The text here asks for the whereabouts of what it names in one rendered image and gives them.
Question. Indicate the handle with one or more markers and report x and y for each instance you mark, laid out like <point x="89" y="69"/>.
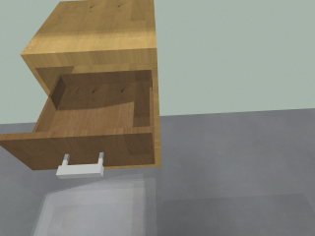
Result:
<point x="66" y="171"/>

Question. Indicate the cabinet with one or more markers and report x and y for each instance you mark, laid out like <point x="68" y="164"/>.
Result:
<point x="95" y="36"/>

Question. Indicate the drawer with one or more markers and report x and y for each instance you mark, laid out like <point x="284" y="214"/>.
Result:
<point x="89" y="113"/>

